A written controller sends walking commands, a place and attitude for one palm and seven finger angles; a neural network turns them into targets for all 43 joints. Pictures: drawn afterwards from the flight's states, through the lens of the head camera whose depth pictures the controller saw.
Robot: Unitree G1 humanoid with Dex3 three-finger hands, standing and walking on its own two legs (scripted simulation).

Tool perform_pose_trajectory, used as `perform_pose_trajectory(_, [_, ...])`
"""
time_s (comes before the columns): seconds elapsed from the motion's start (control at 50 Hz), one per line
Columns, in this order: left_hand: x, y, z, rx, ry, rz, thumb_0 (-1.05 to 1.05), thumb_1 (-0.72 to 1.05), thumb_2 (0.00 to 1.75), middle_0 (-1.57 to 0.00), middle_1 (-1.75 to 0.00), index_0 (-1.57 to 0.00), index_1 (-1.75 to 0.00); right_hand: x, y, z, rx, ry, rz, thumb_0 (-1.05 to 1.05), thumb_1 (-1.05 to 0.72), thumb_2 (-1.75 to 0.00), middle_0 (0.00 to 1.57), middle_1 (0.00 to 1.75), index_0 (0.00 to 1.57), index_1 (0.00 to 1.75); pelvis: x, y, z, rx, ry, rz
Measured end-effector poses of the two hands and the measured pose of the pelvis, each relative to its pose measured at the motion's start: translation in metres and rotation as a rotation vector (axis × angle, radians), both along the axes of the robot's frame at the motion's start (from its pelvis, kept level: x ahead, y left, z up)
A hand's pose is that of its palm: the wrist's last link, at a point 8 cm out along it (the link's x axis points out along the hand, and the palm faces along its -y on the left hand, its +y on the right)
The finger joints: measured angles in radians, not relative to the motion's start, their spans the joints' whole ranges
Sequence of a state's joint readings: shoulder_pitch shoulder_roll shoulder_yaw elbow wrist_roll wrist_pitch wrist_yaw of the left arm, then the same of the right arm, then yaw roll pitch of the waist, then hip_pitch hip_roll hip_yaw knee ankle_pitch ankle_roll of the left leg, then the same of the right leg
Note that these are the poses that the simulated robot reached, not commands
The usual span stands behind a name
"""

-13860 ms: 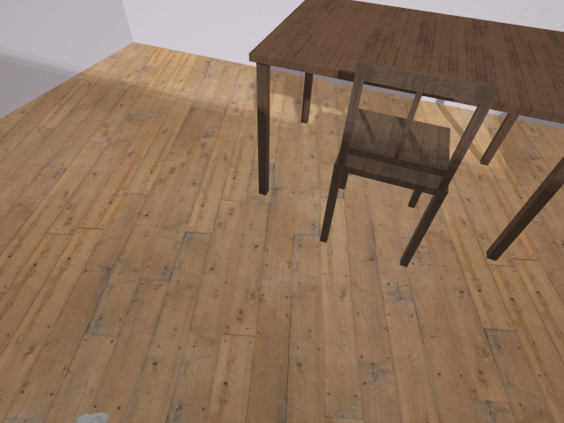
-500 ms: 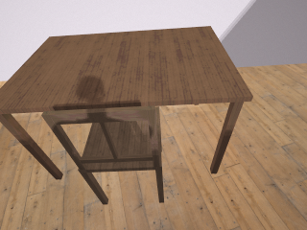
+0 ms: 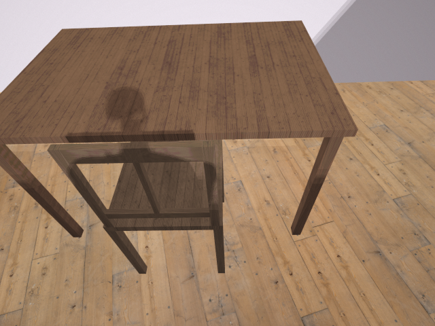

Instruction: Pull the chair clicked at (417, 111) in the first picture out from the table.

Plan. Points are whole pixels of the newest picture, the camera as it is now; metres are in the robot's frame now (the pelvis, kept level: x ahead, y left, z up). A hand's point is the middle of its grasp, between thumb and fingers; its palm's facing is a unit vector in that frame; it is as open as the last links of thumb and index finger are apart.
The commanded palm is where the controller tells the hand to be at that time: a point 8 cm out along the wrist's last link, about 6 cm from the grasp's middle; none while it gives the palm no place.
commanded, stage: raise the hand toward the chair's back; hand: left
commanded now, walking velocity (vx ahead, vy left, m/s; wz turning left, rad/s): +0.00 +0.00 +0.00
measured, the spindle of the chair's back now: (148, 188) +0.47 +0.23 -0.11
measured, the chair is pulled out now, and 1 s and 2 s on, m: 0.00 0.00 0.00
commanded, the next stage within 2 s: none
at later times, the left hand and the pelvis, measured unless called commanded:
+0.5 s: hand (135, 316) +0.15 +0.17 -0.06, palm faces +0.02 -1.00 +0.05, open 9.2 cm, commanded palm +0.12 +0.24 -0.06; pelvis -0.04 +0.01 -0.08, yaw +3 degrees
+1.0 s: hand (103, 301) +0.17 +0.23 -0.05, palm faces +0.06 -1.00 -0.04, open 13.6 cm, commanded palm +0.14 +0.28 -0.05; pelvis -0.03 +0.04 -0.09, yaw +4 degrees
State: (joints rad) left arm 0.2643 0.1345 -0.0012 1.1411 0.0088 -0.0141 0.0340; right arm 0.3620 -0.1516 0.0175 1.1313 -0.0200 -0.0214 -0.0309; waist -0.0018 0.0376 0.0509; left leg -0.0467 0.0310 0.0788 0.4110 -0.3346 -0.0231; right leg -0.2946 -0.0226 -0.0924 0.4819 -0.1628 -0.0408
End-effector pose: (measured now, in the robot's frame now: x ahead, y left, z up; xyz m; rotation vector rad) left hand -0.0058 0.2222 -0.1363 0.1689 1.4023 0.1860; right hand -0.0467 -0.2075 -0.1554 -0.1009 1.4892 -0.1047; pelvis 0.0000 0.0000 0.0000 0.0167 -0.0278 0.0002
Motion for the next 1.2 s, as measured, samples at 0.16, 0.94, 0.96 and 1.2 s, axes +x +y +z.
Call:
perform_pose_trajectory(0.16, [0.036, 0.010, 0.028, 0.059, -0.280, 0.076, 0.03, 0.95, 0.89, -0.20, -0.30, -0.20, -0.30, 0.032, -0.004, 0.004, -0.024, -0.204, -0.011, 0.01, -0.90, -0.90, 0.20, 0.30, 0.20, 0.30, -0.003, -0.002, -0.003, 0.000, 0.008, -0.002])
perform_pose_trajectory(0.94, [0.155, 0.053, 0.084, -0.143, -1.279, -0.163, 0.00, 0.10, 0.56, -0.12, -0.17, -0.12, -0.17, 0.173, 0.049, -0.017, -0.030, -0.741, 0.214, 0.02, -0.90, -0.90, 0.21, 0.30, 0.21, 0.30, -0.036, 0.041, -0.096, -0.064, 0.317, 0.069])
perform_pose_trajectory(0.96, [0.155, 0.056, 0.085, -0.129, -1.288, -0.155, 0.00, 0.08, 0.55, -0.12, -0.17, -0.12, -0.17, 0.173, 0.044, -0.014, -0.049, -0.740, 0.216, 0.02, -0.90, -0.90, 0.21, 0.30, 0.21, 0.30, -0.035, 0.042, -0.095, -0.064, 0.319, 0.068])
perform_pose_trajectory(1.2, [0.166, 0.070, 0.088, -0.111, -1.319, -0.178, 0.00, -0.20, 0.43, -0.09, -0.12, -0.09, -0.13, 0.215, 0.017, 0.018, -0.173, -0.828, 0.259, 0.02, -0.90, -0.90, 0.20, 0.30, 0.20, 0.30, -0.022, 0.046, -0.092, -0.081, 0.324, 0.076])
